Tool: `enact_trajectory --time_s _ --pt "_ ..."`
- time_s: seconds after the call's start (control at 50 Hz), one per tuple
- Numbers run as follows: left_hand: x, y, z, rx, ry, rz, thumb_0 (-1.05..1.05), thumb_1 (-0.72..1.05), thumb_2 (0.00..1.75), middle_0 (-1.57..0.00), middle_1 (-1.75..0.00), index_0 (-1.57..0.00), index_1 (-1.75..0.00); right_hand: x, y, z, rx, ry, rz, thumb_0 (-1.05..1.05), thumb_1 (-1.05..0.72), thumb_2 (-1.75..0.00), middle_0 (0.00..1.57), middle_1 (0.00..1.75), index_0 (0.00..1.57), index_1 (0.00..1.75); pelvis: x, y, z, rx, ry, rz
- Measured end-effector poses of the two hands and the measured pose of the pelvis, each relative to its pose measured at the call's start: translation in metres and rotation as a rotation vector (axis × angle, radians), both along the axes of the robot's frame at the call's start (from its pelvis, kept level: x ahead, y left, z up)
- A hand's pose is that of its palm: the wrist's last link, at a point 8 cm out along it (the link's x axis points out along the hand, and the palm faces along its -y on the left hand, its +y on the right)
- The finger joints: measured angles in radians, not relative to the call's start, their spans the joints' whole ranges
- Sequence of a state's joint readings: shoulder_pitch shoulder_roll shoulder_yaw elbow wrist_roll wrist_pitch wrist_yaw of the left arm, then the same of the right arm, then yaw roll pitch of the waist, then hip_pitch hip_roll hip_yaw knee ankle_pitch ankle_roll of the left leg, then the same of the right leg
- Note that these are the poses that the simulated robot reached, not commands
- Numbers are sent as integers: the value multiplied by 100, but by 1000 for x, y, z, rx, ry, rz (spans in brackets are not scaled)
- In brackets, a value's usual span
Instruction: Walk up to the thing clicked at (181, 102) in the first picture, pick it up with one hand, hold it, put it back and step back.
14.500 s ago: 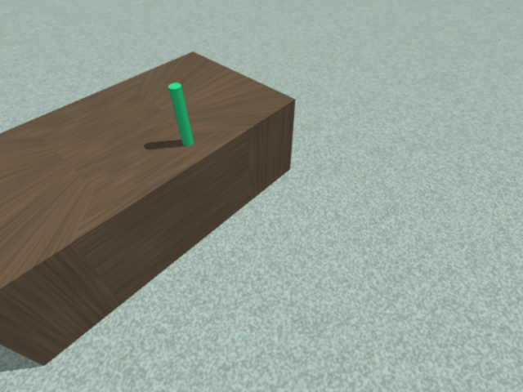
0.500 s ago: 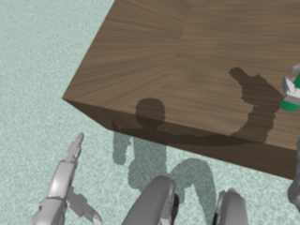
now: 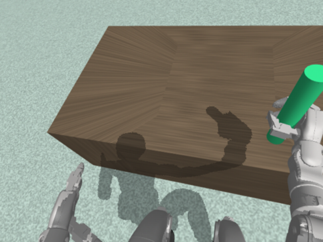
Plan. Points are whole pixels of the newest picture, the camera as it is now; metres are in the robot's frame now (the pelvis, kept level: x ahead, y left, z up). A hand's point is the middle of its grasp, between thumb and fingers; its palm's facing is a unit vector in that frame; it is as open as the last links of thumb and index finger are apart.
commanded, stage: lift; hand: right
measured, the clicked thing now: (291, 112) +0.44 -0.21 +0.04
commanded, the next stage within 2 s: hold in 1.02 s
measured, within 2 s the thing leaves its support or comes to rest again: neither
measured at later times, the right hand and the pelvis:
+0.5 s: hand (283, 131) +0.37 -0.18 +0.06, palm faces +0.17 +0.98 -0.02, open 5.5 cm; pelvis +0.00 +0.00 +0.03, yaw -1 degrees
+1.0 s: hand (291, 131) +0.36 -0.18 +0.09, palm faces +0.18 +0.98 -0.02, open 5.5 cm; pelvis +0.02 +0.00 +0.05, yaw -1 degrees
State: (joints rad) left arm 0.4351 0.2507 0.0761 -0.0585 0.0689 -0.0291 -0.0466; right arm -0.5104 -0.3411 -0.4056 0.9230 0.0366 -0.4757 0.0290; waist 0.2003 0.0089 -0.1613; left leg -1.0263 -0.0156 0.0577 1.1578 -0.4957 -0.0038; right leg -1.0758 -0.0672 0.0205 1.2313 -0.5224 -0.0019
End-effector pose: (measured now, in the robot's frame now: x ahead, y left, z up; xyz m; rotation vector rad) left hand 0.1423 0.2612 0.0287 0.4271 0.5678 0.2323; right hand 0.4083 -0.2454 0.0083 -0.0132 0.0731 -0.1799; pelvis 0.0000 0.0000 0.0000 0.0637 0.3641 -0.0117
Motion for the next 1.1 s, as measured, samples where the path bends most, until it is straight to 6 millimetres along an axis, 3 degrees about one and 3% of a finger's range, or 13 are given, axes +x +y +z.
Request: enact_trajectory --time_s 0.38,0.64,1.1 --pt "2 3 -7 -93 26 29 -1 -55 6 -6 -5 -5 -5 -58 15 42 -5 -24 5 -3 -13 -111 96 110 100 112 0 3 28 -38 -112 -3" --pt "11 3 -4 -114 29 53 -1 -55 5 -6 -5 -5 -5 -67 19 67 -10 -55 7 -4 -12 -112 97 110 101 112 8 3 40 -47 -154 -2" --pt "21 -6 2 -150 39 62 -1 -55 6 -6 -5 -5 -5 -81 16 85 -6 -41 2 -4 -13 -112 97 110 101 112 17 -1 55 -52 -200 -6"
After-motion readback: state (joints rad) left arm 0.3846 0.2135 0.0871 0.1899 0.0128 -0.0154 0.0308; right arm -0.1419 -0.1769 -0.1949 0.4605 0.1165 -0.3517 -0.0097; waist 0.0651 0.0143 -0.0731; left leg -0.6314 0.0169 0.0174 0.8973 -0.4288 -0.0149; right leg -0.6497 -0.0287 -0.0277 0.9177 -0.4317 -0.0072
